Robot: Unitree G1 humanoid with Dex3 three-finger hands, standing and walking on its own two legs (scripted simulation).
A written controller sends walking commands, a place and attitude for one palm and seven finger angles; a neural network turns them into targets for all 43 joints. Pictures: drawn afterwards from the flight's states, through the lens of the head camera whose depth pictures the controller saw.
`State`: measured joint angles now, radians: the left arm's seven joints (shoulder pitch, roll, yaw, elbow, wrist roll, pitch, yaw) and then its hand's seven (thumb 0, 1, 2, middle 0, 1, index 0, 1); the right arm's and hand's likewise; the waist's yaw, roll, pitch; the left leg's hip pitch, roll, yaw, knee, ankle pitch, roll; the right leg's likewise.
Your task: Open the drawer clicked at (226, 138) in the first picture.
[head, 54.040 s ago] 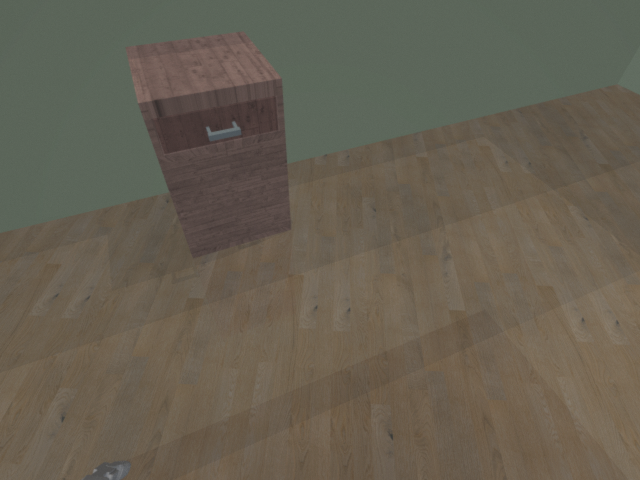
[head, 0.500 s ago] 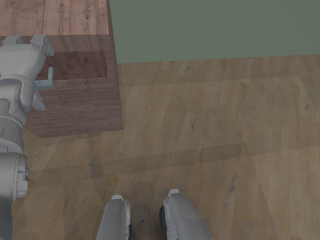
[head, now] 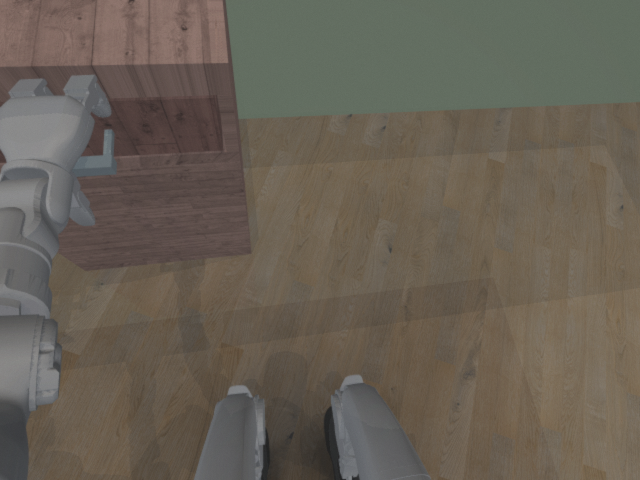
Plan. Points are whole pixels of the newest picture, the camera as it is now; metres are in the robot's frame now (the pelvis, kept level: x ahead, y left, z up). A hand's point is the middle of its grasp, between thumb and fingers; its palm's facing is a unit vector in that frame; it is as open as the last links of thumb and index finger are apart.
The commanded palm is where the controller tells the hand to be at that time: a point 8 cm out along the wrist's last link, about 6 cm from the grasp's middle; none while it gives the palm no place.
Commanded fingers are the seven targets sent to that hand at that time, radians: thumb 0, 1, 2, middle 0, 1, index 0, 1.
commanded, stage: move the hooked fingers above the handle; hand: left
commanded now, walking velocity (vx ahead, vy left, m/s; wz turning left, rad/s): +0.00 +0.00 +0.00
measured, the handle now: (74, 153) +0.55 +0.30 -0.07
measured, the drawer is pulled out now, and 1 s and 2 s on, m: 0.00 0.00 0.00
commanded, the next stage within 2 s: lower the fingers behind the handle in 1.90 s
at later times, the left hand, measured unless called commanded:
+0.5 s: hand (77, 156) +0.51 +0.27 -0.01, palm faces -0.04 -0.06 -1.00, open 13.8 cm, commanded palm +0.51 +0.25 +0.04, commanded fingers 0.00 -0.50 0.30 -0.30 -1.20 -0.30 -1.20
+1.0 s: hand (81, 154) +0.51 +0.26 -0.01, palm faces -0.06 -0.04 -1.00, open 13.8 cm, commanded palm +0.51 +0.26 +0.04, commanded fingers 0.00 -0.50 0.30 -0.30 -1.20 -0.30 -1.20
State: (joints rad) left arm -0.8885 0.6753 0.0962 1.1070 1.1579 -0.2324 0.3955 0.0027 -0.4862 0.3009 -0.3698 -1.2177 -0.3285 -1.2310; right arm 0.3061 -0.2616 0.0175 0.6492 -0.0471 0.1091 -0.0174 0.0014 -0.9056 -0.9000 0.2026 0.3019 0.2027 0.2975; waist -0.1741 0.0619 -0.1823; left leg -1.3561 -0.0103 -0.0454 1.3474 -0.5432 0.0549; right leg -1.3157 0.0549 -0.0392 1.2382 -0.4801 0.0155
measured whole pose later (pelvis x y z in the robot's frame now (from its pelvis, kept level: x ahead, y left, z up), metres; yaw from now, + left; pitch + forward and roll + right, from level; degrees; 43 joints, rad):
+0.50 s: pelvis +0.00 +0.00 +0.00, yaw +0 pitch +31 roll -6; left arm -0.90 0.65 0.07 1.11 1.16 -0.20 0.38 0.00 -0.49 0.30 -0.34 -1.22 -0.32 -1.20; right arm 0.32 -0.26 -0.01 0.67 -0.06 0.11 -0.02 0.00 -0.91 -0.90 0.20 0.30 0.20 0.30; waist -0.18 0.06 -0.18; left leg -1.34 -0.02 -0.05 1.33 -0.54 0.06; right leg -1.30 0.05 -0.04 1.22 -0.47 0.02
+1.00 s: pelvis +0.00 -0.01 +0.01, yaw +0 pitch +31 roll -5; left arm -0.88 0.67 0.09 1.13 1.16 -0.23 0.38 0.00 -0.49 0.30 -0.33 -1.22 -0.32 -1.20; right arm 0.31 -0.27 0.00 0.65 -0.05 0.10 -0.03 0.00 -0.91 -0.90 0.20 0.30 0.20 0.30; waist -0.18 0.06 -0.19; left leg -1.32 0.00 -0.04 1.31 -0.54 0.04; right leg -1.29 0.06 -0.03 1.22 -0.48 0.00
